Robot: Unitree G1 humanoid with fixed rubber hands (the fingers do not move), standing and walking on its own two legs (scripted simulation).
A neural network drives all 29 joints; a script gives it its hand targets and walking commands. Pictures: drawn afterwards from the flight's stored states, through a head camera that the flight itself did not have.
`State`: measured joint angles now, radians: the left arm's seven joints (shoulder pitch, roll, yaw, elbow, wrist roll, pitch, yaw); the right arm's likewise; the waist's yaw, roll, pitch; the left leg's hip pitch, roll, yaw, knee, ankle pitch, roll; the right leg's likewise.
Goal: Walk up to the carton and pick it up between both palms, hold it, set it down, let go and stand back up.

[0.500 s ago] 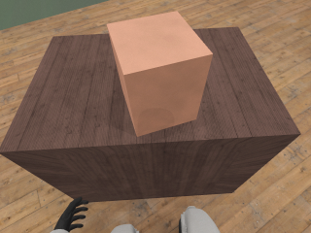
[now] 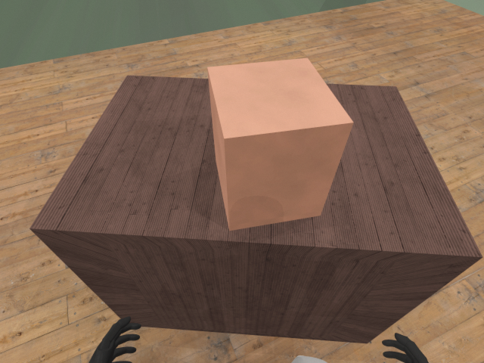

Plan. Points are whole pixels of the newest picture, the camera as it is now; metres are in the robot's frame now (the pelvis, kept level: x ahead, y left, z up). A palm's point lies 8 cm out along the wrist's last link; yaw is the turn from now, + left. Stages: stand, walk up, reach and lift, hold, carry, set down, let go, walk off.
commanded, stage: walk up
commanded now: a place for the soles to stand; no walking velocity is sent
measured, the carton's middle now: (267, 146) +0.49 -0.02 +0.07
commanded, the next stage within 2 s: stand in 0.42 s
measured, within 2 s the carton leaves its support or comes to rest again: neither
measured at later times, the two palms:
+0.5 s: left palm out of the picture +0.10 +0.27 -0.10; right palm out of the picture +0.13 -0.25 -0.09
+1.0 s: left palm out of the picture +0.13 +0.27 -0.09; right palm (405, 345) +0.17 -0.25 -0.08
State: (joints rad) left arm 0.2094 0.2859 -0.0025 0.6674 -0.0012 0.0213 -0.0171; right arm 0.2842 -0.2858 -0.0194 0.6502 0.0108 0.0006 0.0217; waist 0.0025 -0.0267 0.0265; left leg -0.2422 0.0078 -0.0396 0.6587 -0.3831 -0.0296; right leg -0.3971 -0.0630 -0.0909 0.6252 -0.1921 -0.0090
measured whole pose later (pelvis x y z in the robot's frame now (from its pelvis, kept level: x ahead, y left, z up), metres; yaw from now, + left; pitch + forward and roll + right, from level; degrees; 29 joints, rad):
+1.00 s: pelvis +0.04 +0.00 +0.00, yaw +5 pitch -2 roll +0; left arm 0.22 0.30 -0.01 0.70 0.00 0.02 -0.02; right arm 0.31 -0.28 -0.03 0.61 0.00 0.00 0.01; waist 0.01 0.01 0.04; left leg -0.20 -0.01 -0.13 0.64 -0.41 -0.03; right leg -0.32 -0.09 -0.16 0.63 -0.27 0.00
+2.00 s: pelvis +0.01 -0.04 +0.02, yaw +7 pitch -7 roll +1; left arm 0.16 0.13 0.02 0.27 -0.06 0.24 0.12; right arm 0.16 -0.24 -0.05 0.53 0.07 -0.06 0.10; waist 0.04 0.00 0.05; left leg -0.04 0.07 -0.05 0.41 -0.25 -0.04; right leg -0.17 0.01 -0.06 0.45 -0.16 -0.05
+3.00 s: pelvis +0.03 -0.03 +0.02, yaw +3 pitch -2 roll +1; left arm 0.00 -0.04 -0.03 -0.09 0.02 0.37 0.28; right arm -0.14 -0.45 -0.02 0.45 0.37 0.00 0.20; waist 0.05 -0.03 0.03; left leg -0.04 0.09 0.01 0.30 -0.23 -0.06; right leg -0.21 0.05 0.02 0.36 -0.12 -0.05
